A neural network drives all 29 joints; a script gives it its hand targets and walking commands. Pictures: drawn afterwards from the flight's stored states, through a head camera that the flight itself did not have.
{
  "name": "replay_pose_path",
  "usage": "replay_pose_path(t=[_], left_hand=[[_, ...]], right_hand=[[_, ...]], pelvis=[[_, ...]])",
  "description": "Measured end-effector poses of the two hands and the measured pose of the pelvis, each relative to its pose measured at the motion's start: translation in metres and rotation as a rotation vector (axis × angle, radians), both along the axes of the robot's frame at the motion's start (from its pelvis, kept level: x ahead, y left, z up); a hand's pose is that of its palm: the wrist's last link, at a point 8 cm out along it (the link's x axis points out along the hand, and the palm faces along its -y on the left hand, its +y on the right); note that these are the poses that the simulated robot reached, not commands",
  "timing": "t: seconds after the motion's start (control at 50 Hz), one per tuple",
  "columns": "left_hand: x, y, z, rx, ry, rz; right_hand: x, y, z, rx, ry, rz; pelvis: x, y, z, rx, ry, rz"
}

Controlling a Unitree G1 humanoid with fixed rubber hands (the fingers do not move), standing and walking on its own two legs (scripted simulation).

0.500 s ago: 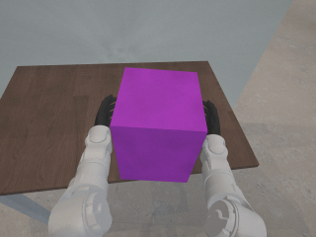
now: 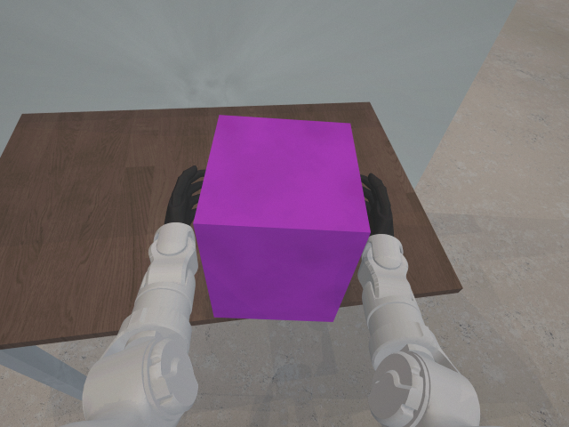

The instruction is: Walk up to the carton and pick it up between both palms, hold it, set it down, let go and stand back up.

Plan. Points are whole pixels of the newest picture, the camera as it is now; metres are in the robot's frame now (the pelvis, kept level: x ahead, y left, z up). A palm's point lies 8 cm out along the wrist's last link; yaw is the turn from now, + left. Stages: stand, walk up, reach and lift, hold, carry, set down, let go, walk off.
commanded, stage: set down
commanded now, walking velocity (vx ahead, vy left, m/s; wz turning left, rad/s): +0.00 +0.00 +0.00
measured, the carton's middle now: (279, 224) +0.42 +0.03 +0.02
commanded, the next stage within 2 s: none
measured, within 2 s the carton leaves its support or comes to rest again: neither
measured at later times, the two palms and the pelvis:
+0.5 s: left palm (183, 222) +0.40 +0.18 +0.03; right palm (374, 232) +0.40 -0.12 +0.04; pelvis +0.00 +0.01 +0.00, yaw -1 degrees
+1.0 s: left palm (147, 204) +0.42 +0.23 +0.05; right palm (397, 211) +0.45 -0.16 +0.04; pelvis +0.00 +0.01 -0.03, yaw +1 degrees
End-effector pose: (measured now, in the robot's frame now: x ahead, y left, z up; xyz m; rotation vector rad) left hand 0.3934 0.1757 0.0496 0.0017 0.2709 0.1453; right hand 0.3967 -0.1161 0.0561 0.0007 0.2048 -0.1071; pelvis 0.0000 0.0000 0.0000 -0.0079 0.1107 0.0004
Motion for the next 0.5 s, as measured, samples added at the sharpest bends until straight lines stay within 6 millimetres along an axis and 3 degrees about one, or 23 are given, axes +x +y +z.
replay_pose_path(t=[0.28, 0.5], left_hand=[[0.005, 0.001, -0.007, 0.006, 0.006, -0.005], [0.009, 0.002, -0.019, 0.012, 0.025, -0.005]], right_hand=[[0.001, 0.0, -0.002, -0.018, 0.011, 0.001], [0.004, 0.0, -0.016, -0.033, 0.057, 0.02]], pelvis=[[0.0, 0.006, -0.001, -0.006, 0.012, -0.006], [0.001, 0.009, -0.003, -0.014, 0.059, -0.011]])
